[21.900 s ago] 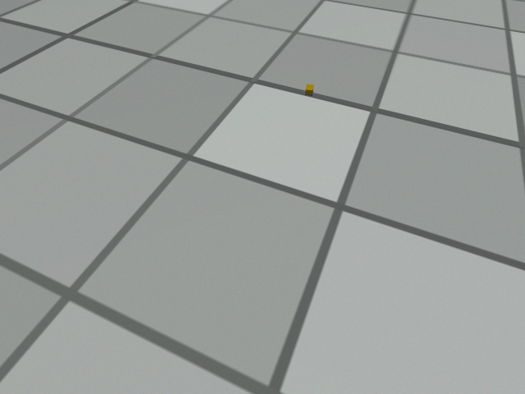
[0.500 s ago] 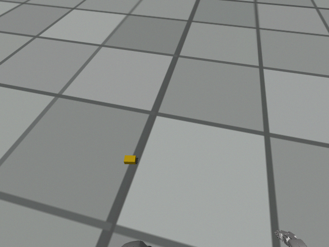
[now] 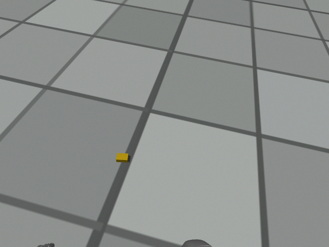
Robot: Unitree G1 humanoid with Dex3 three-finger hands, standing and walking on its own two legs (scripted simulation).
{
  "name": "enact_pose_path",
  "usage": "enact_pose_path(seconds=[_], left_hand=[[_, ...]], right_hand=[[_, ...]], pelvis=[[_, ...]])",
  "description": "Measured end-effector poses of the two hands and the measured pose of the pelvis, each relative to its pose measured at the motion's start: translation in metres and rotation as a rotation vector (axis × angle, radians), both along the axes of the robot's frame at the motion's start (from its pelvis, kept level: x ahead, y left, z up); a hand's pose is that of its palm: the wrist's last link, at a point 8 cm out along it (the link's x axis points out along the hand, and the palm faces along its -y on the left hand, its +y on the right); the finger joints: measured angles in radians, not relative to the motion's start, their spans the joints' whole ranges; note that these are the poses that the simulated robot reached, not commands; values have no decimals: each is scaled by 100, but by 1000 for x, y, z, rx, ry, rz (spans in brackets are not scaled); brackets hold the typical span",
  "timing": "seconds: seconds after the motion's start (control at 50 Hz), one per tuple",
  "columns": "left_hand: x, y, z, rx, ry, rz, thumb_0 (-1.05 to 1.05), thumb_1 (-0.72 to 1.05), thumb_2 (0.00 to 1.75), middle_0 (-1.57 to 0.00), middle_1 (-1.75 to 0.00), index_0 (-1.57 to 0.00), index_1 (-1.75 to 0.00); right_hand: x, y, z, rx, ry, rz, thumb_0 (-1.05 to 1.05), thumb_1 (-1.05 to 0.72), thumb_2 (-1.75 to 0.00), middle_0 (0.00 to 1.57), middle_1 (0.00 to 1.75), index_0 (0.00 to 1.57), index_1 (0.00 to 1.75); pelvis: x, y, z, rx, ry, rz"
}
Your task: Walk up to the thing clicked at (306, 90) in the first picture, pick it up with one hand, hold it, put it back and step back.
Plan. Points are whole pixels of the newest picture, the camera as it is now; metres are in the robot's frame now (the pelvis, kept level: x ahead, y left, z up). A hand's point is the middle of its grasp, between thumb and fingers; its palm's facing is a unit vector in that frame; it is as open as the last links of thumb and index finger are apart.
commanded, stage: walk up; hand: left
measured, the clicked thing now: (122, 157) +0.73 +0.23 -0.75
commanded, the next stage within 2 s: stand in 1.06 s
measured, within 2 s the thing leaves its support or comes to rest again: neither
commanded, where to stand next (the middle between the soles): +0.33 -0.02 m, yaw +1 degrees
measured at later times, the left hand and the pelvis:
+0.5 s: hand out of the picture +0.14 +0.22 -0.15, palm faces +0.01 -0.93 -0.38, open 7.4 cm; pelvis +0.02 -0.03 -0.02, yaw +1 degrees
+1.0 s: hand out of the picture +0.09 +0.23 -0.15, palm faces +0.04 -0.94 -0.33, open 7.4 cm; pelvis +0.02 -0.03 +0.01, yaw +1 degrees
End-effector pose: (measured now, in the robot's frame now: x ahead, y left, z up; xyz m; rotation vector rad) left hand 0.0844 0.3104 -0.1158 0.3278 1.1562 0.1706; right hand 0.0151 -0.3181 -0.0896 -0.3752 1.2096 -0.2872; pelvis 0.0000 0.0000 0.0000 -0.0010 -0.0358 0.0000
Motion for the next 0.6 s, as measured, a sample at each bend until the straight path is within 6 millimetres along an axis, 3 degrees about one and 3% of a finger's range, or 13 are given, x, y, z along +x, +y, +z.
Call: enact_pose_path(seconds=[0.1, 0.18, 0.28, 0.36, 0.46, 0.6], left_hand=[[34, -7, 3, -16, -55, -14, 1, 91, 90, -20, -30, -20, -30], [51, -21, 1, -7, -62, -25, 1, 91, 90, -20, -30, -20, -30], [56, -43, -3, 22, -50, -17, 1, 91, 90, -20, -30, -20, -30], [52, -55, 4, 27, -44, -7, 1, 91, 90, -20, -30, -20, -30], [48, -50, 6, 40, -54, 12, 1, 90, 90, -21, -30, -20, -30], [37, -31, -5, 30, -33, 65, 1, 91, 90, -20, -30, -20, -30]], right_hand=[[23, -3, 6, -12, -25, 26, 1, -90, -89, 21, 30, 20, 30], [43, -13, -3, -4, -33, 39, 1, -90, -89, 21, 30, 20, 30], [69, -32, -33, 33, -39, 24, 1, -90, -90, 21, 30, 20, 30], [84, -31, -43, 64, -25, 39, 1, -90, -90, 21, 30, 20, 30], [86, -26, -47, 77, 13, 73, 0, -91, -90, 21, 30, 20, 30], [65, -16, -38, 55, 68, 77, 0, -90, -89, 21, 30, 20, 30]], pelvis=[[14, -7, 2, 5, -9, -9], [21, -18, -3, 13, -14, -23], [29, -35, -16, -13, -16, -16], [29, -40, -14, 9, -4, -8], [26, -38, -14, 9, 17, 12], [20, -30, -13, 17, 8, 18]])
